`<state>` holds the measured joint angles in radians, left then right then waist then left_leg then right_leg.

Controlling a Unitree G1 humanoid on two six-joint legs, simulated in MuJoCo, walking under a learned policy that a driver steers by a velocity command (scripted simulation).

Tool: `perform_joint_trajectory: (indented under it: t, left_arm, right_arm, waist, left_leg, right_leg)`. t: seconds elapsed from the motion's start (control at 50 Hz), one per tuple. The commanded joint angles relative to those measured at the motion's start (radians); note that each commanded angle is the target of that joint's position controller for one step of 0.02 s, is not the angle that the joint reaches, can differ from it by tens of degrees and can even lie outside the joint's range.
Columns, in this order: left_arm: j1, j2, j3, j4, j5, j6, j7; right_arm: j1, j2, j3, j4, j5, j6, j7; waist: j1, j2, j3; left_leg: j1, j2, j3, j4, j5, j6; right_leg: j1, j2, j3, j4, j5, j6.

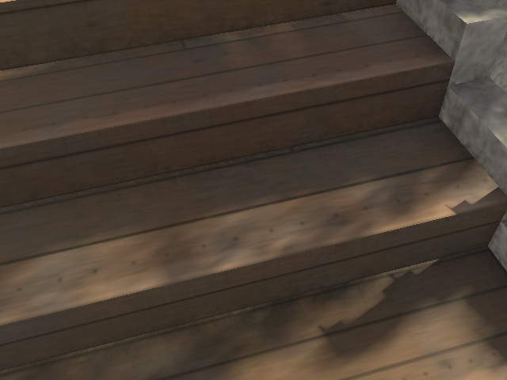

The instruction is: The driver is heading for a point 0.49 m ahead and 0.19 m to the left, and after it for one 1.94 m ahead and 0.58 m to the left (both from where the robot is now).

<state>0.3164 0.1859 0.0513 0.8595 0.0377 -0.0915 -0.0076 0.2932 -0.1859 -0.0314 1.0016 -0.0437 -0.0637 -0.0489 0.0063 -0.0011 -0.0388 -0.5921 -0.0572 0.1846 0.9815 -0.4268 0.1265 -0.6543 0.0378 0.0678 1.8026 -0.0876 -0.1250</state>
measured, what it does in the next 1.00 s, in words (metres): climbs, turning left: right foot 0.17 m higher, then left foot 0.17 m higher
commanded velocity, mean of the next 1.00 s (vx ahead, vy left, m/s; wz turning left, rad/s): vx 0.44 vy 0.00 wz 0.47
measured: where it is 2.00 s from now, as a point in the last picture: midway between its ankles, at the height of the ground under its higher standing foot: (236, 239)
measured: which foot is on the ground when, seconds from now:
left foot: down 0.00-0.44, up 0.46-0.96, down 0.98-1.00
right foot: up 0.00-0.40, down 0.42-1.00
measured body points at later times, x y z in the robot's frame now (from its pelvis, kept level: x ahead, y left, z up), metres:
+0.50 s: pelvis +0.29 -0.06 +0.11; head +0.30 -0.05 +0.56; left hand +0.55 +0.14 +0.07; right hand +0.22 -0.24 -0.04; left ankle +0.09 +0.05 -0.56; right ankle +0.41 -0.14 -0.50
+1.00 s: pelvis +0.54 +0.03 +0.24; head +0.54 +0.03 +0.69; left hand +0.39 +0.13 +0.09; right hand +0.86 +0.04 +0.20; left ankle +0.63 +0.19 -0.33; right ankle +0.42 -0.15 -0.49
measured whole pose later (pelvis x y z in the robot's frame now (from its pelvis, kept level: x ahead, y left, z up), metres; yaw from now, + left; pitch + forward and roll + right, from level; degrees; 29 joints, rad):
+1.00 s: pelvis +0.54 +0.03 +0.24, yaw +29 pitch +6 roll +2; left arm 0.48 0.06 -0.04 1.15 0.07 -0.13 -0.06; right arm -0.19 -0.10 0.06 0.76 0.00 0.02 0.09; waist 0.03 -0.03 -0.12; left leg -1.12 0.02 0.11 1.39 -0.38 0.14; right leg 0.09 -0.12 -0.37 0.20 -0.30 0.04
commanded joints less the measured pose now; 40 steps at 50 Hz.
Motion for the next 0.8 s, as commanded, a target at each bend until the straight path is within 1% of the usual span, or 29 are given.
perform_joint_trajectory:
  t: [0.02,0.04,0.06,0.08,0.14,0.16,0.2,0.24,0.26,0.28,0.3,0.32,0.34,0.36,0.4,0.42,0.44,0.46,0.48,0.5,0.52,0.56,0.58,0.6,0.64,0.66,0.72,0.78,0.8]
  left_arm:
    - [-0.101,-0.043,-0.059,-0.076,-0.037,0.040,-0.050]
    - [-0.091,0.008,-0.050,-0.091,-0.008,0.048,-0.056]
    - [-0.085,-0.007,-0.059,-0.100,0.027,0.048,-0.057]
    - [-0.084,0.003,-0.063,-0.091,0.024,0.044,-0.066]
    - [-0.209,-0.032,-0.092,-0.089,0.018,0.049,-0.070]
    - [-0.246,-0.045,-0.102,-0.094,0.019,0.051,-0.071]
    - [-0.376,-0.021,-0.105,-0.133,0.019,0.032,-0.053]
    - [-0.468,-0.027,-0.116,-0.168,0.014,0.021,-0.045]
    - [-0.591,-0.001,-0.116,-0.212,0.015,0.024,-0.048]
    - [-0.711,-0.008,-0.117,-0.264,0.002,0.038,-0.050]
    - [-0.784,-0.050,-0.129,-0.295,0.024,0.065,-0.061]
    - [-0.865,-0.073,-0.143,-0.314,0.019,0.089,-0.065]
    - [-0.764,-0.071,-0.141,-0.282,0.035,0.106,-0.072]
    - [-0.727,-0.057,-0.132,-0.272,0.042,0.113,-0.077]
    - [-0.604,-0.007,-0.111,-0.241,0.024,0.123,-0.074]
    - [-0.542,0.048,-0.085,-0.230,0.003,0.108,-0.065]
    - [-0.305,0.092,-0.058,-0.170,0.013,0.094,-0.050]
    - [-0.099,0.110,-0.058,-0.112,-0.009,0.080,-0.047]
    - [0.125,0.151,-0.035,-0.028,0.037,0.082,-0.020]
    - [0.110,0.179,-0.024,0.030,0.044,0.051,-0.004]
    - [-0.003,0.179,-0.016,0.049,0.010,0.024,-0.003]
    - [-0.125,-0.029,-0.054,0.109,-0.006,0.022,-0.020]
    - [-0.178,-0.126,-0.081,0.111,0.003,0.027,-0.022]
    - [-0.224,-0.150,-0.087,0.121,0.003,0.021,-0.017]
    - [-0.162,-0.118,-0.074,0.162,0.018,0.012,-0.028]
    - [-0.161,-0.109,-0.065,0.160,0.038,0.008,-0.035]
    - [-0.101,-0.103,-0.084,0.205,0.058,-0.010,-0.025]
    - [0.051,-0.066,-0.099,0.277,0.101,-0.009,-0.021]
    - [0.126,-0.048,-0.098,0.305,0.103,-0.008,-0.012]
  right_arm:
    - [0.054,0.195,0.073,0.040,-0.066,-0.020,0.087]
    - [0.147,0.148,0.073,0.076,-0.087,-0.013,0.125]
    - [0.142,0.103,0.064,0.085,-0.067,-0.028,0.133]
    - [0.107,0.037,0.049,0.058,-0.052,-0.033,0.134]
    - [0.233,0.040,0.073,0.092,-0.078,-0.041,0.109]
    - [0.319,0.042,0.075,0.118,-0.065,-0.038,0.112]
    - [0.412,0.083,0.090,0.167,-0.092,-0.034,0.123]
    - [0.427,0.084,0.095,0.201,-0.109,-0.034,0.127]
    - [0.460,0.089,0.097,0.211,-0.116,-0.032,0.133]
    - [0.520,0.085,0.105,0.235,-0.134,-0.029,0.142]
    - [0.439,0.089,0.108,0.188,-0.104,-0.027,0.152]
    - [0.433,0.097,0.112,0.196,-0.072,-0.024,0.170]
    - [0.338,0.057,0.103,0.135,-0.022,-0.039,0.170]
    - [0.348,0.027,0.098,0.127,0.004,-0.058,0.176]
    - [0.336,-0.111,0.055,0.123,0.030,-0.089,0.167]
    - [0.330,-0.157,0.027,0.134,0.021,-0.089,0.175]
    - [0.286,-0.130,0.009,0.114,-0.016,-0.089,0.174]
    - [0.377,0.016,0.044,0.097,-0.065,-0.092,0.182]
    - [0.292,0.064,0.038,0.111,-0.033,-0.066,0.190]
    - [0.159,0.028,0.011,0.101,0.005,-0.055,0.191]
    - [0.144,0.023,-0.003,0.106,0.015,-0.058,0.169]
    - [0.046,0.047,0.002,0.068,0.000,-0.057,0.145]
    - [0.008,0.073,0.010,0.036,0.004,-0.036,0.140]
    - [0.007,0.109,0.018,0.032,0.008,-0.019,0.139]
    - [-0.037,0.097,0.031,0.003,0.010,0.010,0.158]
    - [-0.076,0.091,0.029,-0.016,0.030,0.011,0.167]
    - [-0.170,0.039,0.037,-0.042,0.022,0.006,0.173]
    - [-0.329,-0.004,0.045,-0.121,0.042,-0.005,0.152]
    - [-0.383,0.004,0.056,-0.154,0.042,-0.007,0.139]
  waist:
    - [-0.035,-0.018,0.026]
    - [-0.002,-0.026,0.012]
    - [0.047,0.004,-0.010]
    - [0.057,0.035,-0.031]
    - [-0.010,0.117,-0.026]
    - [-0.046,0.116,-0.016]
    - [-0.092,0.061,0.060]
    - [-0.089,0.075,0.084]
    - [-0.123,0.042,0.079]
    - [-0.163,0.098,0.094]
    - [-0.145,0.119,0.061]
    - [-0.148,0.109,0.071]
    - [-0.088,0.149,0.046]
    - [-0.064,0.181,0.016]
    - [0.029,0.212,-0.077]
    - [0.054,0.246,-0.148]
    - [0.109,0.134,-0.328]
    - [0.114,-0.159,-0.567]
    - [0.205,-0.283,-0.480]
    - [0.201,-0.224,-0.198]
    - [0.118,-0.157,-0.088]
    - [0.019,0.035,-0.097]
    - [-0.027,0.055,-0.097]
    - [-0.064,0.036,-0.066]
    - [-0.082,0.006,-0.062]
    - [-0.075,0.034,-0.033]
    - [-0.060,-0.028,-0.005]
    - [-0.009,0.013,-0.025]
    - [0.009,-0.044,-0.033]
  left_leg:
    - [0.213,0.257,-0.592,-0.542,0.075,0.119]
    - [0.246,0.233,-0.534,-0.566,0.141,0.098]
    - [0.247,0.180,-0.435,-0.581,0.181,0.079]
    - [0.225,0.160,-0.369,-0.611,0.169,0.085]
    - [0.221,0.165,-0.405,-0.653,0.217,0.110]
    - [0.316,0.185,-0.459,-0.635,0.190,0.135]
    - [0.474,0.221,-0.524,-0.628,0.105,0.138]
    - [0.477,0.229,-0.531,-0.654,0.081,0.133]
    - [0.409,0.217,-0.515,-0.711,0.073,0.148]
    - [0.316,0.221,-0.532,-0.775,0.106,0.153]
    - [0.142,0.225,-0.473,-0.879,0.190,0.181]
    - [0.026,0.255,-0.469,-0.931,0.237,0.166]
    - [0.057,0.261,-0.395,-0.932,0.435,0.162]
    - [0.132,0.278,-0.378,-0.876,0.752,0.148]
    - [0.448,0.317,-0.355,-0.742,1.561,0.131]
    - [0.525,0.299,-0.328,-0.642,1.785,0.090]
    - [0.391,0.270,-0.323,-0.367,1.697,0.036]
    - [-0.002,0.142,-0.386,-0.094,1.073,0.032]
    - [-0.222,0.014,-0.484,0.333,0.376,0.016]
    - [-0.399,0.034,-0.519,0.716,0.435,0.013]
    - [-0.402,0.073,-0.455,0.822,0.463,-0.003]
    - [-0.421,0.087,-0.396,0.991,0.429,0.050]
    - [-0.430,0.101,-0.414,1.007,0.456,0.095]
    - [-0.448,0.100,-0.433,0.978,0.429,0.123]
    - [-0.548,0.099,-0.393,1.052,0.400,0.166]
    - [-0.574,0.104,-0.350,1.063,0.353,0.169]
    - [-0.670,0.112,-0.312,1.130,0.311,0.186]
    - [-0.870,0.106,-0.302,1.075,0.247,0.189]
    - [-0.951,0.100,-0.284,1.131,0.157,0.176]
  right_leg:
    - [-0.544,-0.008,0.269,0.223,0.076,-0.174]
    - [-0.614,-0.032,0.197,0.176,0.120,-0.205]
    - [-0.630,-0.055,0.115,0.136,0.089,-0.208]
    - [-0.618,-0.076,0.036,0.116,0.051,-0.185]
    - [-0.731,-0.120,-0.052,0.278,0.082,-0.106]
    - [-0.862,-0.100,-0.045,0.439,0.013,-0.102]
    - [-1.078,-0.130,-0.011,0.406,-0.082,-0.120]
    - [-1.101,-0.161,-0.035,0.302,-0.094,-0.142]
    - [-1.000,-0.178,-0.118,0.104,-0.016,-0.139]
    - [-0.914,-0.185,-0.135,0.034,0.050,-0.128]
    - [-0.652,-0.187,-0.212,-0.100,0.114,-0.098]
    - [-0.496,-0.183,-0.149,-0.176,-0.065,-0.071]
    - [-0.347,-0.148,-0.232,-0.272,-0.129,-0.040]
    - [-0.255,-0.100,-0.226,-0.308,-0.226,-0.025]
    - [-0.138,-0.008,-0.266,-0.542,-0.278,0.009]
    - [-0.002,0.026,-0.244,-0.667,-0.288,-0.015]
    - [0.365,-0.048,-0.072,-0.708,0.048,-0.088]
    - [0.804,-0.253,0.411,-0.978,-0.080,-0.253]
    - [0.774,-0.400,0.809,-1.283,-0.497,-0.290]
    - [0.505,-0.377,0.817,-1.360,-0.824,-0.200]
    - [0.323,-0.380,0.668,-1.324,-0.768,-0.181]
    - [0.238,-0.393,0.411,-1.311,-0.427,-0.178]
    - [0.207,-0.392,0.340,-1.362,-0.263,-0.135]
    - [0.178,-0.359,0.233,-1.384,-0.187,-0.101]
    - [0.218,-0.322,0.061,-1.410,-0.106,-0.093]
    - [0.212,-0.302,-0.063,-1.459,-0.116,-0.083]
    - [0.266,-0.290,-0.141,-1.547,-0.107,-0.095]
    - [0.523,-0.279,-0.211,-1.527,0.098,-0.076]
    - [0.633,-0.306,-0.196,-1.542,0.228,-0.089]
